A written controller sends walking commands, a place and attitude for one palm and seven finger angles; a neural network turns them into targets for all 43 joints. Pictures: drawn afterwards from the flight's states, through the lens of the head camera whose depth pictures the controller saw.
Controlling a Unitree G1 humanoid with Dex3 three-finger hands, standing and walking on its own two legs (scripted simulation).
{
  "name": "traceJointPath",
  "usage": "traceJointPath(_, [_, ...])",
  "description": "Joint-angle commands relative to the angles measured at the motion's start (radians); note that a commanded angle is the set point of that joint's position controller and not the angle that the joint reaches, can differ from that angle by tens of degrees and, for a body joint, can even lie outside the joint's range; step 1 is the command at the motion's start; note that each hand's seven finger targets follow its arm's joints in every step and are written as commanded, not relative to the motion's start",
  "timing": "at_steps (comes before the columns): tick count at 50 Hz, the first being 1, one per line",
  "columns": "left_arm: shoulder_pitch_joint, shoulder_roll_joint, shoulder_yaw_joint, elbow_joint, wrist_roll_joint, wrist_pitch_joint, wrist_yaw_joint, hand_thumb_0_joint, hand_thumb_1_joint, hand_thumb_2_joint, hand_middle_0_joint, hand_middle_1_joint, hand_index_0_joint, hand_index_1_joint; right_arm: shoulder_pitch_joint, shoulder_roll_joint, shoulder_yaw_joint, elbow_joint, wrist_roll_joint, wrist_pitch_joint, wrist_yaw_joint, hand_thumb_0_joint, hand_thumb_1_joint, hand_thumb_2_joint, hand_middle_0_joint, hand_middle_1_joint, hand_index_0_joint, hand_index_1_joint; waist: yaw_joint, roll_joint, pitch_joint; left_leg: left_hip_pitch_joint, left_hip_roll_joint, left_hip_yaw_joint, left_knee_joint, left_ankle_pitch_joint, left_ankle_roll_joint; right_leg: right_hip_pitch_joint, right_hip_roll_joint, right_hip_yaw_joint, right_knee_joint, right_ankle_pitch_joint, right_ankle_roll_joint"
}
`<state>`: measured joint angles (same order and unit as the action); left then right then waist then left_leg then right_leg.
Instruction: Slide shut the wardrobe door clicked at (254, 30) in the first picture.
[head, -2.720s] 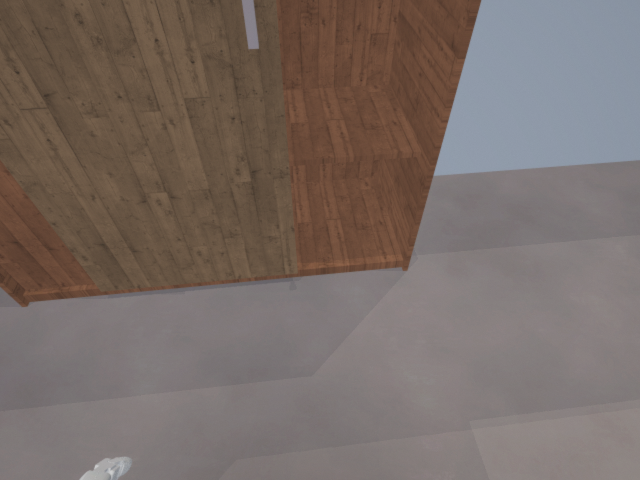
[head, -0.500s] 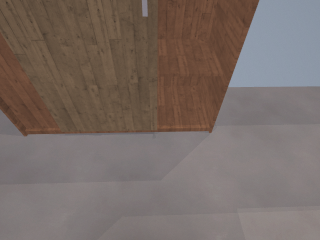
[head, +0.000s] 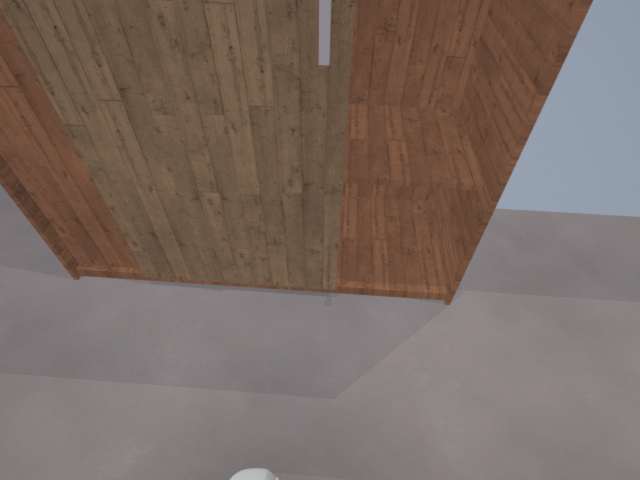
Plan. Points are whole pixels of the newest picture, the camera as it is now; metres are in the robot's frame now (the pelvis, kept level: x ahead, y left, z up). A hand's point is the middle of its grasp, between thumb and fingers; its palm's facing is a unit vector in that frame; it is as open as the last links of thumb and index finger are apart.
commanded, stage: take the last steps up to it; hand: left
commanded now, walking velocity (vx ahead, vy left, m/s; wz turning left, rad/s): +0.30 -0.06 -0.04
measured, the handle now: out of the picture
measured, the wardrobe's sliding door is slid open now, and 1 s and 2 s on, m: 0.42 0.42 0.42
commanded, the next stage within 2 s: come to a stop and stand still in 0.72 s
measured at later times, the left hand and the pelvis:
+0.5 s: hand (196, 426) +0.23 +0.22 -0.17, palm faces +0.01 -0.99 -0.15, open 7.4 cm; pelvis +0.18 +0.04 +0.01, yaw -4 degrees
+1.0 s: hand (265, 321) +0.42 +0.14 -0.17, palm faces +0.00 -0.98 -0.22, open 7.2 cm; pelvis +0.35 -0.04 +0.00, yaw -2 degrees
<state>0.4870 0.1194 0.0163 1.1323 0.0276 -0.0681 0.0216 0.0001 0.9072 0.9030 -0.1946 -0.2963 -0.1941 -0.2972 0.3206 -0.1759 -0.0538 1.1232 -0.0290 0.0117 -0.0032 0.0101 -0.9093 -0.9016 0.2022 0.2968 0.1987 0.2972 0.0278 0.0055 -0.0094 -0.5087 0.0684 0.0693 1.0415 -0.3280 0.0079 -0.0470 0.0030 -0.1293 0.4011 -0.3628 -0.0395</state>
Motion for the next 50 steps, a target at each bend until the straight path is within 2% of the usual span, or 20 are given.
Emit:
traceJointPath(1, [0.141, 0.099, 0.008, 0.028, 0.006, -0.011, 0.017, 0.0, 0.9, 0.9, -0.2, -0.3, -0.2, -0.3, -0.16, 0.005, 0.003, -0.12, 0.008, -0.035, 0.018, 0.0, -0.9, -0.9, 0.2, 0.3, 0.2, 0.3, -0.002, -0.128, 0.176, -0.168, 0.024, 0.047, -0.081, 0.068, -0.004, -0.01, -0.243, 0.185, -0.188, 0.522, -0.109])
traceJointPath(6, [0.13, 0.121, 0.019, 0.045, 0.002, -0.007, 0.018, 0.0, 0.9, 0.9, -0.2, -0.3, -0.2, -0.3, -0.218, 0.012, 0.007, -0.142, 0.014, -0.053, 0.021, 0.0, -0.9, -0.9, 0.2, 0.3, 0.2, 0.3, -0.012, -0.153, 0.16, 0.057, -0.026, 0.11, -0.324, 0.097, 0.026, -0.042, -0.217, 0.128, -0.127, 0.688, -0.088])
traceJointPath(8, [0.102, 0.135, 0.028, 0.043, -0.004, -0.006, 0.017, 0.0, 0.9, 0.9, -0.2, -0.3, -0.2, -0.3, -0.06, -0.017, -0.002, -0.093, 0.009, -0.063, 0.004, 0.0, -0.9, -0.9, 0.2, 0.3, 0.2, 0.3, -0.088, -0.134, 0.064, 0.284, -0.07, 0.134, -0.44, 0.154, 0.044, -0.046, -0.181, 0.081, 0.075, 0.826, -0.065])
traceJointPath(9, [0.094, 0.123, 0.026, 0.041, -0.006, -0.005, 0.015, 0.0, 0.9, 0.9, -0.2, -0.3, -0.2, -0.3, 0.082, -0.061, -0.014, -0.049, 0.006, -0.067, -0.006, 0.0, -0.9, -0.9, 0.2, 0.3, 0.2, 0.3, -0.142, -0.101, -0.014, 0.484, -0.03, 0.083, -0.491, 0.2, 0.06, -0.133, -0.166, 0.072, 0.257, 0.72, -0.043])
traceJointPath(10, [0.131, 0.08, 0.03, 0.023, -0.015, -0.003, 0.008, 0.0, 0.9, 0.9, -0.2, -0.3, -0.2, -0.3, 0.201, -0.163, -0.038, -0.025, -0.007, -0.073, -0.019, 0.0, -0.9, -0.9, 0.2, 0.3, 0.2, 0.3, -0.17, 0.081, -0.136, 0.704, 0.19, -0.199, -0.546, 0.231, 0.133, -0.314, -0.077, 0.025, 0.512, 0.373, 0.0])
traceJointPath(11, [0.125, 0.046, 0.023, -0.015, -0.02, -0.003, -0.001, 0.0, 0.9, 0.9, -0.2, -0.3, -0.2, -0.3, 0.256, -0.244, -0.052, -0.014, 0.001, -0.07, -0.023, 0.0, -0.9, -0.9, 0.2, 0.3, 0.2, 0.3, -0.151, 0.227, -0.171, 0.735, 0.421, -0.523, -0.713, 0.228, 0.239, -0.474, 0.023, 0.039, 0.807, -0.184, 0.015])
traceJointPath(12, [0.068, 0.068, 0.022, -0.021, -0.014, 0.009, 0.006, 0.0, 0.9, 0.9, -0.2, -0.3, -0.2, -0.3, 0.182, -0.228, -0.047, -0.017, 0.015, -0.067, -0.031, 0.0, -0.9, -0.9, 0.2, 0.3, 0.2, 0.3, -0.134, 0.171, -0.132, 0.623, 0.437, -0.549, -0.801, 0.042, 0.235, -0.52, -0.023, 0.131, 0.933, -0.173, 0.0])
traceJointPath(14, [-0.023, 0.06, 0.031, -0.03, -0.002, 0.016, -0.014, 0.0, 0.9, 0.9, -0.2, -0.3, -0.2, -0.3, 0.02, -0.107, -0.023, -0.062, 0.014, -0.079, -0.03, 0.0, -0.9, -0.9, 0.2, 0.3, 0.2, 0.3, -0.07, 0.035, 0.077, 0.363, 0.36, -0.4, -0.85, -0.022, 0.197, -0.564, -0.118, 0.146, 0.931, -0.011, 0.013])
traceJointPath(18, [0.031, 0.006, 0.039, -0.023, 0.012, 0.053, -0.024, 0.0, 0.9, 0.9, -0.2, -0.3, -0.2, -0.3, -0.012, -0.021, -0.009, -0.076, 0.008, -0.1, -0.027, 0.0, -0.9, -0.9, 0.2, 0.3, 0.2, 0.3, -0.003, 0.089, 0.077, 0.227, 0.227, -0.096, -0.851, 0.161, 0.14, -0.46, -0.136, 0.113, 0.764, 0.098, 0.047])
traceJointPath(26, [-0.234, 0.067, 0.051, -0.129, 0.009, 0.065, -0.046, 0.0, 0.9, 0.9, -0.2, -0.3, -0.2, -0.3, 0.075, -0.082, -0.016, -0.066, 0.005, -0.097, -0.026, 0.0, -0.9, -0.9, 0.2, 0.3, 0.2, 0.3, -0.04, 0.088, 0.13, 0.395, 0.223, -0.051, -0.871, 0.289, 0.153, -0.588, -0.148, 0.076, 0.471, 0.227, 0.075])
traceJointPath(33, [-0.381, 0.087, 0.047, -0.174, -0.001, 0.052, -0.05, 0.0, 0.9, 0.9, -0.2, -0.3, -0.2, -0.3, 0.133, -0.11, -0.019, -0.031, -0.009, -0.078, -0.028, 0.0, -0.9, -0.9, 0.2, 0.3, 0.2, 0.3, -0.075, 0.108, 0.15, 0.429, 0.239, -0.033, -0.785, 0.387, 0.138, -0.445, -0.095, 0.028, 0.233, 0.146, 0.027])
traceJointPath(34, [-0.367, 0.096, 0.048, -0.172, -0.002, 0.047, -0.049, 0.0, 0.9, 0.9, -0.2, -0.3, -0.2, -0.3, 0.136, -0.11, -0.019, -0.026, -0.009, -0.075, -0.027, 0.0, -0.9, -0.9, 0.2, 0.3, 0.2, 0.3, -0.064, 0.088, 0.142, 0.407, 0.237, -0.039, -0.748, 0.406, 0.132, -0.376, -0.078, 0.017, 0.197, 0.139, 0.016])
traceJointPath(36, [-0.179, 0.129, 0.057, -0.11, 0.001, 0.029, -0.043, 0.0, 0.9, 0.9, -0.2, -0.3, -0.2, -0.3, 0.126, -0.111, -0.013, -0.015, 0.002, -0.073, -0.025, 0.0, -0.9, -0.9, 0.2, 0.3, 0.2, 0.3, 0.023, 0.04, 0.021, 0.38, 0.167, 0.029, -0.513, 0.523, 0.084, -0.1, -0.029, -0.021, 0.075, 0.217, -0.007])
traceJointPath(37, [-0.047, 0.201, 0.073, -0.068, 0.006, 0.013, -0.033, 0.0, 0.9, 0.9, -0.2, -0.3, -0.2, -0.3, 0.144, -0.081, -0.007, -0.018, 0.014, -0.077, -0.016, 0.0, -0.9, -0.9, 0.2, 0.3, 0.2, 0.3, 0.073, -0.079, -0.095, 0.213, 0.107, 0.086, -0.275, 0.387, 0.044, 0.157, -0.17, 0.139, 0.059, 0.291, -0.061])
traceJointPath(38, [0.053, 0.302, 0.095, -0.045, -0.001, 0.007, -0.02, 0.0, 0.9, 0.9, -0.2, -0.3, -0.2, -0.3, 0.183, -0.016, 0.009, -0.041, 0.024, -0.082, -0.016, 0.0, -0.9, -0.9, 0.2, 0.3, 0.2, 0.3, 0.074, -0.291, -0.212, -0.015, -0.037, 0.109, 0.035, -0.222, 0.0, 0.37, -0.421, 0.466, 0.007, 0.529, -0.175])
traceJointPath(39, [0.037, 0.298, 0.089, -0.048, -0.018, 0.01, -0.012, 0.0, 0.9, 0.9, -0.2, -0.3, -0.2, -0.3, 0.144, -0.062, 0.002, -0.049, 0.026, -0.068, -0.022, 0.0, -0.9, -0.9, 0.2, 0.3, 0.2, 0.3, 0.08, -0.222, -0.214, -0.011, -0.024, -0.007, 0.18, -0.282, 0.025, 0.253, -0.432, 0.462, -0.055, 0.542, -0.213])
traceJointPath(41, [-0.124, 0.215, 0.066, -0.084, -0.017, 0.015, -0.004, 0.0, 0.9, 0.9, -0.2, -0.3, -0.2, -0.3, 0.054, -0.038, -0.004, -0.06, 0.017, -0.058, -0.017, 0.0, -0.9, -0.9, 0.2, 0.3, 0.2, 0.3, 0.033, -0.139, -0.037, -0.054, 0.04, -0.054, 0.245, -0.157, 0.023, 0.01, -0.381, 0.371, -0.119, 0.381, -0.202])
traceJointPath(42, [-0.184, 0.167, 0.05, -0.1, -0.014, 0.012, 0.003, 0.0, 0.9, 0.9, -0.2, -0.3, -0.2, -0.3, 0.059, -0.018, 0.003, -0.05, 0.012, -0.048, -0.017, 0.0, -0.9, -0.9, 0.2, 0.3, 0.2, 0.3, -0.006, -0.065, 0.02, -0.014, 0.053, -0.061, 0.191, -0.104, 0.012, -0.103, -0.353, 0.279, -0.133, 0.481, -0.174])
traceJointPath(45, [-0.271, 0.113, 0.034, -0.121, -0.002, 0.013, 0.019, 0.0, 0.9, 0.9, -0.2, -0.3, -0.2, -0.3, 0.158, 0.054, 0.026, -0.002, 0.015, -0.013, -0.028, 0.0, -0.9, -0.9, 0.2, 0.3, 0.2, 0.3, -0.08, -0.064, -0.002, 0.177, 0.04, -0.042, -0.106, -0.082, -0.032, -0.242, -0.289, 0.103, -0.088, 0.787, -0.129])
traceJointPath(50, [-0.225, 0.201, 0.061, -0.13, -0.005, 0.058, 0.029, 0.0, 0.9, 0.9, -0.2, -0.3, -0.2, -0.3, 0.041, 0.002, 0.006, -0.07, 0.021, 0.018, -0.025, 0.0, -0.9, -0.9, 0.2, 0.3, 0.2, 0.3, -0.021, -0.123, -0.014, 0.139, -0.019, -0.011, -0.244, -0.06, -0.045, -0.138, -0.318, 0.151, -0.01, 0.836, -0.162])
